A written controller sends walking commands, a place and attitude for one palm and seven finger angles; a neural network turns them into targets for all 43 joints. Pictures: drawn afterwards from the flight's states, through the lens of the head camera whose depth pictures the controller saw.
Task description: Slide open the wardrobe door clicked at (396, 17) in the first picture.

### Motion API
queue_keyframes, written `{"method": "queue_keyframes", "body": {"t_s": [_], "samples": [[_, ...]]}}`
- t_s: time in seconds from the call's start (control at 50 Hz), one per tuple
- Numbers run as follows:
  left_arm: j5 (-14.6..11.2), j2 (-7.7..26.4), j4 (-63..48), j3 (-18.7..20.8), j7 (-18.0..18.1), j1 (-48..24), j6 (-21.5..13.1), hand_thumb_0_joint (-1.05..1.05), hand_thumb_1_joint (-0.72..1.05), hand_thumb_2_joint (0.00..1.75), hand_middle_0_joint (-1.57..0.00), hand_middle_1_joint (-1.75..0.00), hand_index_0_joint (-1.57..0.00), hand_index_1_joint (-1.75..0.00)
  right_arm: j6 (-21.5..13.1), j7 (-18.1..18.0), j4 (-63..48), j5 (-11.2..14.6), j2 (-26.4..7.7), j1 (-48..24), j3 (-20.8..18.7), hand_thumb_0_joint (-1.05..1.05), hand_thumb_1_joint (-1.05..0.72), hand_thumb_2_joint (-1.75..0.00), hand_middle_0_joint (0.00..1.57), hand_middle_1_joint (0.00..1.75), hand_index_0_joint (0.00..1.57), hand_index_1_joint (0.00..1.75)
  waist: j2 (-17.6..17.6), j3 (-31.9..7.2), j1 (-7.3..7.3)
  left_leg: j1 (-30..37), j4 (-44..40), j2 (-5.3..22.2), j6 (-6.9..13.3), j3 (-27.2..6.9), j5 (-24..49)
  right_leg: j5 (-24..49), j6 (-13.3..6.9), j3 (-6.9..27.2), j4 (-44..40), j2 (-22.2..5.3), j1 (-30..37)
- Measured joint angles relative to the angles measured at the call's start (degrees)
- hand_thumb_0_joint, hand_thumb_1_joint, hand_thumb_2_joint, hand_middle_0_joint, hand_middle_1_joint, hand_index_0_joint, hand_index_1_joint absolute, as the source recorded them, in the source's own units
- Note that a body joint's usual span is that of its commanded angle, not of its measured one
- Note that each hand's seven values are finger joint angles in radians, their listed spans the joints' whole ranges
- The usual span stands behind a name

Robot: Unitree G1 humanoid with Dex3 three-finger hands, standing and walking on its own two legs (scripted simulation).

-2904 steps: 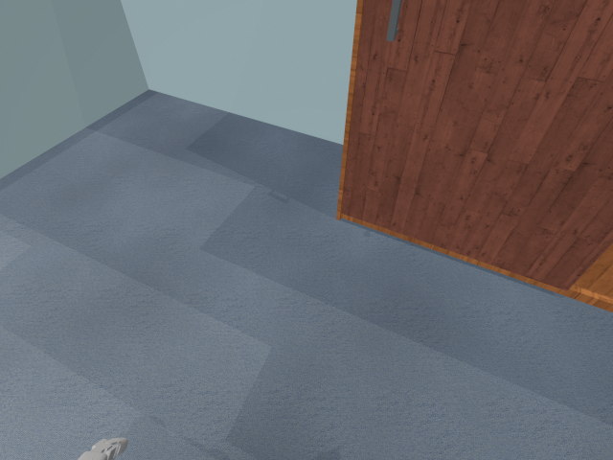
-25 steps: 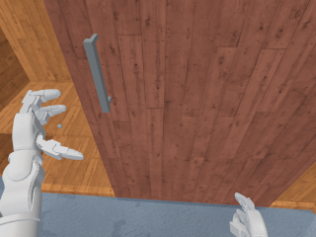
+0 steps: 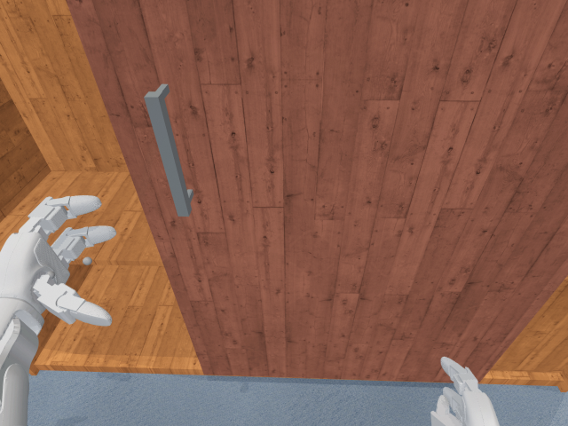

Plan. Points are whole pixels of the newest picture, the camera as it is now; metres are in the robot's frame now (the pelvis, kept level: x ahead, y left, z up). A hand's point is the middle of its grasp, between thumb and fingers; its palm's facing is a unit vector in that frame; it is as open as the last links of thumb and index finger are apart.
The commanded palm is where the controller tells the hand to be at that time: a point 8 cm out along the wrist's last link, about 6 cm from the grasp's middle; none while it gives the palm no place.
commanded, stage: draw the hand back to the body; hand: left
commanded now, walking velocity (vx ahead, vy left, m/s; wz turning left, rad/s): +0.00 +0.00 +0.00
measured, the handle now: (174, 154) +0.47 +0.24 +0.18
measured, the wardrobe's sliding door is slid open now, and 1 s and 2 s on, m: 0.62 0.62 0.62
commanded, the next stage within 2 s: step back with the hand held close in 1.18 s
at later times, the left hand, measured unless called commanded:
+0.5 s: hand (70, 279) +0.22 +0.28 +0.16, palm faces +0.49 -0.83 -0.27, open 11.9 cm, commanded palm +0.17 +0.31 +0.17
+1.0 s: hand (80, 290) +0.21 +0.26 +0.16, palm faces +0.48 -0.81 -0.34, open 7.7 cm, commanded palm +0.16 +0.30 +0.17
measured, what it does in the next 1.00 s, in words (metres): stands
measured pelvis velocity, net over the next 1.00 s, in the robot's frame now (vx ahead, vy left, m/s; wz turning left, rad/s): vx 0.03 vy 0.00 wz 0.00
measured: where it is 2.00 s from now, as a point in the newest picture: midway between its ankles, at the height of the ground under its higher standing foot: outside the picture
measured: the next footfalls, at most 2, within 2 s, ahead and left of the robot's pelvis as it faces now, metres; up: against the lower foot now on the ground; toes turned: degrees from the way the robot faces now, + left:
none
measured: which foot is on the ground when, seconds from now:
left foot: down 0.00-1.00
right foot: down 0.00-1.00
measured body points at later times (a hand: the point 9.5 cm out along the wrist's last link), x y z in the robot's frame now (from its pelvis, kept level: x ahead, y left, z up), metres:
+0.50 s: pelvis +0.01 +0.01 +0.01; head -0.02 +0.00 +0.45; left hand +0.19 +0.32 +0.18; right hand +0.19 -0.20 -0.08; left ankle +0.06 +0.12 -0.74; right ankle -0.01 -0.10 -0.74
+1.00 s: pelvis +0.03 +0.00 +0.01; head +0.00 -0.02 +0.45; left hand +0.17 +0.30 +0.18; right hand +0.22 -0.22 -0.08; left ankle +0.06 +0.12 -0.74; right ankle -0.01 -0.10 -0.74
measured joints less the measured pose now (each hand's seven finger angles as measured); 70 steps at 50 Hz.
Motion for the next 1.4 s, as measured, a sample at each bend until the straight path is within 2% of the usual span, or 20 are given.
{"method": "queue_keyframes", "body": {"t_s": [0.12,0.18,0.24,0.32,0.4,0.52,0.66,0.82,0.92,1.08,1.32,1.4], "samples": [[1.33,-1.71,-4.63,-2.20,0.94,2.82,-0.82,-0.01,-0.52,0.22,-0.25,-1.13,-0.25,-1.13,-1.28,-0.50,0.11,-0.36,0.34,-0.44,0.20,0.02,-0.91,-0.89,0.20,0.30,0.21,0.30,-0.45,1.05,1.00,0.61,0.04,-0.35,0.24,-0.49,0.11,0.10,0.12,-0.50,-0.27,-0.26,1.00],[6.98,-1.66,-8.04,-4.13,9.27,5.36,-5.89,-0.01,-0.47,0.24,-0.25,-1.10,-0.25,-1.09,-2.28,0.23,0.35,-2.64,1.08,-1.55,0.13,0.02,-0.91,-0.89,0.20,0.30,0.21,0.30,-0.07,2.16,0.61,0.81,-0.40,-0.12,0.23,-0.77,0.49,1.13,0.11,-0.73,-2.03,0.08,1.86],[10.81,-2.64,-10.36,-4.70,16.11,8.63,-10.69,-0.01,-0.39,0.28,-0.24,-1.06,-0.25,-1.05,-2.34,1.20,0.37,-3.84,1.99,-2.24,0.00,0.02,-0.91,-0.89,0.20,0.30,0.21,0.30,0.07,3.36,0.38,1.00,-1.63,-0.17,0.33,-0.51,1.23,2.11,0.22,-0.48,-3.39,0.10,1.99],[13.97,-3.70,-11.98,-5.92,20.82,11.98,-14.31,-0.01,-0.27,0.34,-0.24,-0.98,-0.24,-0.98,-1.49,1.89,1.39,-4.83,2.88,-1.50,-0.29,0.02,-0.91,-0.89,0.20,0.30,0.21,0.30,0.05,3.95,1.26,1.91,-3.36,-0.51,0.59,0.05,1.86,2.76,0.47,0.01,-4.82,-0.19,2.60],[15.68,-4.40,-12.19,-7.03,23.03,13.37,-16.17,-0.01,-0.14,0.40,-0.24,-0.91,-0.24,-0.90,-0.38,2.07,3.02,-5.28,3.30,-0.71,-0.39,0.02,-0.90,-0.89,0.20,0.30,0.21,0.30,0.19,4.06,1.76,3.19,-4.37,-0.95,0.84,0.30,1.84,2.84,0.76,0.20,-5.88,-0.58,3.86],[16.68,-4.32,-12.85,-7.51,23.94,14.37,-17.16,-0.01,0.07,0.51,-0.23,-0.78,-0.23,-0.78,0.87,2.29,3.71,-5.57,3.69,-0.62,-0.65,0.02,-0.90,-0.89,0.20,0.30,0.21,0.30,-0.10,3.90,1.23,4.70,-5.34,-1.32,0.94,0.84,1.54,2.54,0.95,0.69,-6.52,-0.97,5.03],[16.67,-3.48,-16.02,-7.26,23.23,18.99,-17.69,0.00,0.33,0.63,-0.22,-0.63,-0.22,-0.63,1.92,2.90,2.22,-5.62,3.38,-0.99,-1.49,0.02,-0.90,-0.89,0.20,0.30,0.21,0.30,-0.33,3.14,0.28,5.37,-5.47,-1.14,0.74,1.52,0.73,2.10,0.90,1.39,-6.88,-0.85,5.53],[16.57,-3.35,-18.74,-6.79,23.06,23.27,-17.37,0.01,0.61,0.77,-0.21,-0.46,-0.22,-0.46,2.77,3.08,0.95,-5.54,2.50,-1.06,-2.47,0.02,-0.91,-0.89,0.20,0.30,0.21,0.30,-0.15,2.77,0.84,5.05,-4.80,-0.79,0.36,1.18,0.01,1.55,0.60,1.13,-6.81,-0.49,5.59],[16.69,-3.76,-18.91,-7.14,23.33,23.53,-17.30,0.01,0.76,0.84,-0.21,-0.38,-0.21,-0.37,2.86,2.78,0.96,-5.52,2.43,-1.27,-2.60,0.02,-0.91,-0.89,0.20,0.30,0.21,0.30,0.12,2.87,1.33,4.86,-4.57,-0.63,0.10,0.65,-0.04,1.37,0.33,0.63,-6.75,-0.26,5.66],[16.61,-3.92,-18.18,-7.18,23.51,22.49,-17.38,0.01,0.86,0.89,-0.21,-0.32,-0.21,-0.31,3.05,2.50,1.18,-5.57,3.15,-1.61,-2.17,0.02,-0.91,-0.89,0.20,0.30,0.21,0.30,0.54,2.92,1.26,5.08,-4.78,-0.29,-0.36,0.24,0.18,1.29,-0.15,0.30,-6.75,0.15,5.88],[16.41,-3.57,-17.57,-6.98,23.01,22.72,-17.72,0.01,0.88,0.90,-0.21,-0.30,-0.21,-0.30,3.30,2.23,1.46,-5.53,3.16,-0.96,-2.35,0.02,-0.91,-0.89,0.20,0.30,0.21,0.30,0.54,3.35,0.94,5.13,-4.76,0.22,-0.76,0.21,0.23,1.30,-0.57,0.35,-6.69,0.67,5.85],[17.10,-1.98,-17.62,-4.42,23.07,21.31,-19.08,0.01,0.88,0.90,-0.21,-0.30,-0.21,-0.30,5.23,2.51,0.21,-5.06,2.41,-1.74,-2.02,0.02,-0.91,-0.89,0.20,0.30,0.21,0.30,0.94,2.60,-0.12,-0.03,-1.13,0.94,-0.69,-0.70,-0.66,1.20,-0.57,-0.40,-4.96,1.29,1.84]]}}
